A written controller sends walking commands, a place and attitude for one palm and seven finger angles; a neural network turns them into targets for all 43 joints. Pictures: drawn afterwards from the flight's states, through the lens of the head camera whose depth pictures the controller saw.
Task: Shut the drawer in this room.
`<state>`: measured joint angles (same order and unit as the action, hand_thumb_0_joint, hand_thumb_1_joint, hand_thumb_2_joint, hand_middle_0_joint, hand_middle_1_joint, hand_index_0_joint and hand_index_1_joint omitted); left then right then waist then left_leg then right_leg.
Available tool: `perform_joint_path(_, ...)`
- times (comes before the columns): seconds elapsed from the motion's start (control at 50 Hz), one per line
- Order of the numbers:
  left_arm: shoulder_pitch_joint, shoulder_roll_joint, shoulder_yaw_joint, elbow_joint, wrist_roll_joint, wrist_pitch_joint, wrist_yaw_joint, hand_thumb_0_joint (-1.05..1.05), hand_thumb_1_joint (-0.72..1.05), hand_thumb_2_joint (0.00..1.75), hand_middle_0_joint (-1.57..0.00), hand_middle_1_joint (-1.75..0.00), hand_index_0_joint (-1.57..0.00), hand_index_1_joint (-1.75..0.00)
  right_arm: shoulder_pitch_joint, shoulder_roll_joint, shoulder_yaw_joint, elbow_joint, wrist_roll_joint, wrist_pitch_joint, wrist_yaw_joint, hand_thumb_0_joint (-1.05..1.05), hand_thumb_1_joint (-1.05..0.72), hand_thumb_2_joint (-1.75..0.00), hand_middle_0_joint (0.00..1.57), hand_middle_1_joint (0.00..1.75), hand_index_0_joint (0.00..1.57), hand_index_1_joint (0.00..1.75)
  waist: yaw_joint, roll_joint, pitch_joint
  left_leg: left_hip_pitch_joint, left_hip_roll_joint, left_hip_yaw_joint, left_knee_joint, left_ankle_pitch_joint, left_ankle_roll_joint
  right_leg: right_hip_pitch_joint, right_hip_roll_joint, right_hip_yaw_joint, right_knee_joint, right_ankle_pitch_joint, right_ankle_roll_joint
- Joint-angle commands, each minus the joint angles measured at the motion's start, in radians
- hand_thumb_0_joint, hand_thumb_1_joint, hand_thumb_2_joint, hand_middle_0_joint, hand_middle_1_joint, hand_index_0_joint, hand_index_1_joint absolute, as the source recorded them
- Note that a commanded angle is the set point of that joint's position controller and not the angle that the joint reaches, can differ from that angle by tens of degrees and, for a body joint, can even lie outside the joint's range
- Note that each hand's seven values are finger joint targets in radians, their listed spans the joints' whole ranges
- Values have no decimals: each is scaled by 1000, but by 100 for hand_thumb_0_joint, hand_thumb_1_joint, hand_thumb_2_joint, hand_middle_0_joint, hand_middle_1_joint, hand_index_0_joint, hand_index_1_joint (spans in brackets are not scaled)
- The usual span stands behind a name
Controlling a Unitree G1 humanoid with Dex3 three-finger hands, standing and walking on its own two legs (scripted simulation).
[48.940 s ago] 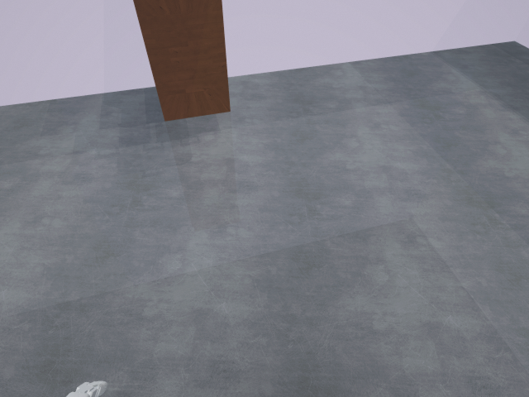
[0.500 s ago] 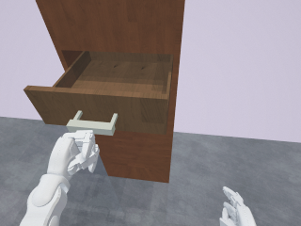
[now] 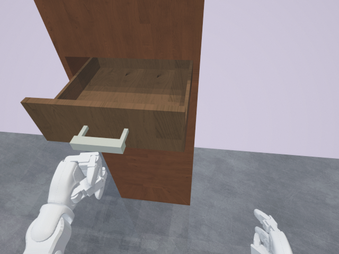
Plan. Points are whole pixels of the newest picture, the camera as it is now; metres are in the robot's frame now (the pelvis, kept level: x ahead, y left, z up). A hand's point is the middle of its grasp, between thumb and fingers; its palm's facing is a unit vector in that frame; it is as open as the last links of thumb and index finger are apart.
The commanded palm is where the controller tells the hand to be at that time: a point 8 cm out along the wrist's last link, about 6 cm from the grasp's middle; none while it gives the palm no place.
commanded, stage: push the drawer shut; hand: left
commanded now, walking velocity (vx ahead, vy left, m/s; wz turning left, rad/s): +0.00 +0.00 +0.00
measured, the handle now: (101, 137) +0.35 +0.19 +0.12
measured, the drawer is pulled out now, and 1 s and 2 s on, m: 0.22 0.16 0.04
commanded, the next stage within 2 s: none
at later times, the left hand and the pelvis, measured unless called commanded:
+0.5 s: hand (103, 165) +0.27 +0.16 +0.12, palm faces -0.06 -1.00 -0.05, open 3.1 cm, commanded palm +0.26 +0.21 +0.12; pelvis -0.01 +0.00 +0.00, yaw +0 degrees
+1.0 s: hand (111, 143) +0.33 +0.16 +0.12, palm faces -0.07 -1.00 -0.03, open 2.9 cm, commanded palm +0.33 +0.21 +0.12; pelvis -0.03 +0.01 +0.00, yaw +0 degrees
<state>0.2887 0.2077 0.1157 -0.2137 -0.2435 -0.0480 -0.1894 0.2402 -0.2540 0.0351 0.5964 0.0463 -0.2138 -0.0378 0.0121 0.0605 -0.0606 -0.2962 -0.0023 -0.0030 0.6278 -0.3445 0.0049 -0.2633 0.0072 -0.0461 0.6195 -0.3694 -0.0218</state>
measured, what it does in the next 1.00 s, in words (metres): stands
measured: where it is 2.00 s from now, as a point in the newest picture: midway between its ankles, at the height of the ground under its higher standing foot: outside the picture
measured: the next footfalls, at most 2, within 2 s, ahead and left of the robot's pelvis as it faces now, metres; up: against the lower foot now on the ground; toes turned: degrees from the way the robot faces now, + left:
none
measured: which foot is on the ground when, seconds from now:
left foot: down 0.00-1.00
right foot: down 0.00-1.00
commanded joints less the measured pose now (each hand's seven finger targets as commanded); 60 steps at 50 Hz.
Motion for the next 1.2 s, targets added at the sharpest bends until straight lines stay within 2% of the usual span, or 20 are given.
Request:
perform_joint_path(0.0, -184, 120, 59, -213, -14, -76, 0, 0, 90, 90, -140, -160, -140, -160, -118, -95, -36, -167, 0, -61, -13, 0, -90, -90, 20, 30, 20, 30, -14, -74, -101, 78, 2, 0, -69, 231, 24, -30, -9, -3, -95, 299, 23)
perform_joint_path(0.04, -200, 135, 70, -190, -11, -78, 3, 0, 90, 90, -140, -160, -140, -160, -124, -100, -34, -157, -1, -55, -16, 0, -90, -90, 20, 30, 20, 30, -16, -88, -63, 57, 2, 0, -70, 197, 27, -42, -9, 4, -110, 254, 24)
perform_joint_path(0.1, -264, 120, 51, -190, -10, -82, -3, 0, 90, 90, -140, -160, -140, -160, -136, -93, -32, -160, 3, -51, -17, 0, -90, -90, 20, 30, 20, 30, -19, -39, -92, 76, -2, 0, -77, 191, 24, -38, -11, 5, -105, 241, 20)
perform_joint_path(0.16, -312, 114, 41, -158, -8, -82, 2, 0, 90, 90, -140, -160, -140, -160, -132, -92, -31, -151, 1, -52, -20, 0, -90, -90, 20, 30, 20, 30, -19, -47, -106, 86, -1, -2, -77, 194, 27, -37, -9, 9, -111, 242, 19)
perform_joint_path(0.24, -364, 174, 102, -59, -11, -70, 4, 0, 90, 90, -140, -160, -140, -160, -131, -105, -32, -135, 1, -44, -22, 0, -90, -90, 20, 30, 20, 30, -14, -115, -101, 55, -2, -2, -77, 195, 27, -15, -13, 18, -118, 251, 23)
perform_joint_path(0.32, -437, 151, 89, -19, -18, -61, -10, 0, 90, 90, -140, -160, -140, -160, -144, -97, -29, -143, 6, -34, -19, 0, -90, -90, 20, 30, 20, 30, -8, -64, -124, 69, -7, 9, -83, 218, 23, 3, -16, 20, -111, 292, 19)
perform_joint_path(0.44, -546, 193, 118, 59, -20, -67, -5, 0, 90, 90, -140, -160, -140, -160, -132, -109, -33, -120, 9, -26, -25, 0, -90, -90, 20, 30, 20, 30, -27, -91, -103, 58, -2, 6, -85, 189, 25, -24, -12, 25, -128, 243, 22)
perform_joint_path(0.46, -575, 149, 79, 59, -20, -70, -8, 0, 90, 90, -140, -160, -140, -160, -132, -103, -33, -121, 10, -27, -25, 0, -90, -90, 20, 30, 20, 30, -31, -74, -108, 69, -5, 6, -88, 186, 25, -31, -12, 26, -127, 241, 22)
perform_joint_path(0.5, -652, 139, 51, 56, -16, -75, -3, 0, 90, 90, -140, -160, -140, -160, -133, -103, -31, -118, 13, -29, -27, 0, -90, -90, 20, 30, 20, 30, -39, -26, -117, 90, -4, -3, -96, 162, 21, -51, -10, 18, -125, 203, 16)
perform_joint_path(0.58, -738, 148, 45, 108, -4, -87, 14, 0, 90, 90, -140, -160, -140, -160, -124, -110, -34, -102, 11, -28, -31, 0, -90, -90, 20, 30, 20, 30, -46, -77, -137, 94, -3, -11, -102, 136, 25, -57, -9, 21, -131, 165, 17)
perform_joint_path(0.7, -846, 154, 37, 190, 1, -98, 13, 0, 90, 90, -140, -160, -140, -160, -121, -112, -32, -85, 12, -17, -31, 0, -90, -90, 20, 30, 20, 30, -48, -43, -166, 110, -3, -14, -103, 149, 22, -52, -10, 20, -123, 185, 10)
perform_joint_path(0.74, -855, 194, 73, 266, 3, -95, 20, 0, 90, 90, -140, -160, -140, -160, -116, -120, -29, -75, 12, -7, -32, 0, -90, -90, 20, 30, 20, 30, -48, -93, -143, 81, 1, -16, -104, 123, 25, -58, -11, 25, -135, 150, 13)
perform_joint_path(0.8, -952, 164, 49, 316, -3, -100, 17, 0, 90, 90, -140, -160, -140, -160, -120, -114, -25, -75, 15, 2, -32, 0, -90, -90, 20, 30, 20, 30, -52, -58, -125, 80, -2, -22, -116, 84, 20, -80, -8, 23, -137, 111, 7)
perform_joint_path(0.84, -937, 216, 99, 379, 1, -102, 23, 0, 90, 90, -140, -160, -140, -160, -109, -125, -28, -66, 14, 13, -34, 0, -90, -90, 20, 30, 20, 30, -46, -96, -137, 61, 0, -17, -111, 92, 24, -63, -9, 30, -142, 111, 10)
perform_joint_path(0.9, -1056, 180, 58, 405, -2, -111, 14, 0, 90, 90, -140, -160, -140, -160, -104, -118, -27, -67, 17, 20, -32, 0, -90, -90, 20, 30, 20, 30, -63, -52, -148, 74, -4, -17, -110, 81, 20, -83, -8, 29, -138, 112, 7)
perform_joint_path(0.94, -1045, 215, 92, 457, 3, -117, 20, 0, 90, 90, -140, -160, -140, -160, -85, -128, -30, -60, 14, 27, -32, 0, -90, -90, 20, 30, 20, 30, -56, -103, -166, 63, 0, -23, -107, 94, 24, -69, -5, 27, -134, 118, 7)
perform_joint_path(1.0, -1148, 176, 46, 476, 8, -129, 18, 0, 90, 90, -140, -160, -140, -160, -73, -122, -32, -56, 17, 32, -29, 0, -90, -90, 20, 30, 20, 30, -73, -33, -179, 87, -3, -22, -103, 102, 19, -92, -4, 26, -127, 139, 3)
perform_joint_path(1.06, -1166, 152, 29, 528, 18, -140, 29, 0, 90, 90, -140, -160, -140, -160, -49, -127, -36, -51, 15, 38, -23, 0, -90, -90, 20, 30, 20, 30, -75, -63, -194, 89, -1, -31, -103, 117, 21, -100, 0, 17, -116, 149, 2)
perform_joint_path(1.14, -1225, 193, 58, 612, 31, -155, 40, 0, 90, 90, -140, -160, -140, -160, -20, -138, -43, -35, 13, 51, -21, 0, -90, -90, 20, 30, 20, 30, -81, -108, -195, 65, 1, -29, -97, 111, 24, -101, 3, 21, -116, 143, 4)
perform_joint_path(1.18, -1293, 154, 22, 619, 34, -167, 40, 0, 90, 90, -140, -160, -140, -160, -13, -132, -44, -33, 16, 53, -17, 0, -90, -90, 20, 30, 20, 30, -90, -41, -199, 84, -1, -28, -95, 124, 21, -122, 3, 21, -110, 159, 0)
